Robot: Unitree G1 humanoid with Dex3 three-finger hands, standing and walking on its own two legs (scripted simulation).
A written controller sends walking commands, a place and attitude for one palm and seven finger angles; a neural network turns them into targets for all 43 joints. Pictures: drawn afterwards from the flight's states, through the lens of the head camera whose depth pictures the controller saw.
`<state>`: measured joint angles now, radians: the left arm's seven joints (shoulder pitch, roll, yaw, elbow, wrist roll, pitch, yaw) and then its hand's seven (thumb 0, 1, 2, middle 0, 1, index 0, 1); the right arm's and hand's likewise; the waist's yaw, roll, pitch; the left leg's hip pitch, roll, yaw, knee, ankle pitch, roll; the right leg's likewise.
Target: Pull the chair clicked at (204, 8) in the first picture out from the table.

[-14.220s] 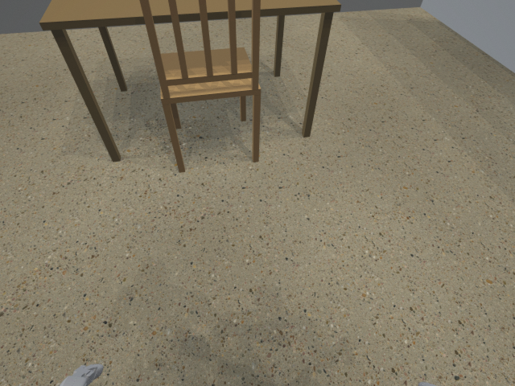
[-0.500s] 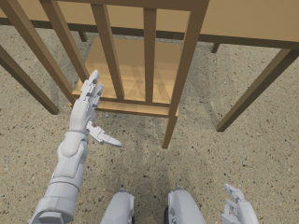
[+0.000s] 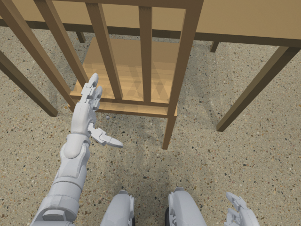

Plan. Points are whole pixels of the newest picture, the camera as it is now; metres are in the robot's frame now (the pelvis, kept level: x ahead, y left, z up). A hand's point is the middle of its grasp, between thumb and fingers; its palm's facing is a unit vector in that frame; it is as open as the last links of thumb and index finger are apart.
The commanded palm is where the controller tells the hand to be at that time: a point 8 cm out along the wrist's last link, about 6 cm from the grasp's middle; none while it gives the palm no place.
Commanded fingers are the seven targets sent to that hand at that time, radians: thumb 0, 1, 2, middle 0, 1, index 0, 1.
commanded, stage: aim the fingers beside a spindle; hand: left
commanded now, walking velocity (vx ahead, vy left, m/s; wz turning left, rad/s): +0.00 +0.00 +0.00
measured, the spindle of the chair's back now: (109, 63) +0.53 +0.12 +0.07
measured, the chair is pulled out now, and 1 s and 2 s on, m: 0.00 0.00 0.00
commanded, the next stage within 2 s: none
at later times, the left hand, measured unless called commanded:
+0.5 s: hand (109, 114) +0.39 +0.11 +0.03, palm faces -0.14 -0.99 -0.05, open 17.0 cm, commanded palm +0.37 +0.17 +0.02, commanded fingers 0.00 -0.50 0.30 -0.06 -0.08 -0.06 -0.08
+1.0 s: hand (114, 116) +0.39 +0.10 +0.01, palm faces -0.13 -0.99 -0.03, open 17.0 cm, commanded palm +0.38 +0.16 +0.02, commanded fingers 0.00 -0.50 0.30 -0.06 -0.08 -0.06 -0.08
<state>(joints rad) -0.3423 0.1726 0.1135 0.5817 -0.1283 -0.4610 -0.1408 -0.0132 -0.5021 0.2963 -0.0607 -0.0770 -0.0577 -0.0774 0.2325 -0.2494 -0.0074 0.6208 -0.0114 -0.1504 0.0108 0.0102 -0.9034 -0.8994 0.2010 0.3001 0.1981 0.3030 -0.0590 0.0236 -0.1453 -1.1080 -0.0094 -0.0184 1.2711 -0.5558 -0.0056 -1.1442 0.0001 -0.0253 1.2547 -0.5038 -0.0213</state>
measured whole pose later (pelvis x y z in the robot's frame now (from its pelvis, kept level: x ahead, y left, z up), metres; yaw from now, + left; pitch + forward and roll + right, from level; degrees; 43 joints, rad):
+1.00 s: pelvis +0.00 +0.00 +0.00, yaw +0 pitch +23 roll +0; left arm -0.39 0.15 0.08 0.62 -0.09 -0.46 -0.10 -0.01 -0.50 0.30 -0.06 -0.08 -0.06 -0.08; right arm 0.21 -0.24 0.00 0.61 -0.02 -0.12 0.01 0.01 -0.90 -0.90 0.20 0.30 0.20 0.30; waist -0.07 0.02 -0.15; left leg -1.13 -0.01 -0.02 1.29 -0.56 0.00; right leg -1.16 0.00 -0.03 1.27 -0.51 -0.02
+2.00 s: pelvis +0.00 +0.01 -0.01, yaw +0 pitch +23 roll +0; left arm -0.38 0.16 0.09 0.62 -0.11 -0.42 -0.12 -0.01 -0.50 0.30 -0.06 -0.08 -0.06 -0.08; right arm 0.23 -0.24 0.00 0.60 -0.01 -0.11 0.02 0.01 -0.90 -0.90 0.20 0.30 0.20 0.30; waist -0.07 0.03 -0.15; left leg -1.14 -0.01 -0.01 1.30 -0.56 0.00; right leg -1.17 0.00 -0.02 1.27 -0.50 -0.01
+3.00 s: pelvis +0.00 +0.01 -0.01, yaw +0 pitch +25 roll -1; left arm -0.56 0.19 0.15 0.75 -0.10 -0.43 -0.11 -0.01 -0.50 0.30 -0.06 -0.08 -0.06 -0.08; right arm 0.23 -0.24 0.00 0.63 -0.02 -0.11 0.01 0.01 -0.90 -0.90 0.20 0.30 0.20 0.30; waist -0.09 0.04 -0.15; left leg -1.19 -0.01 -0.02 1.32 -0.56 0.00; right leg -1.22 0.00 -0.02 1.29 -0.50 -0.01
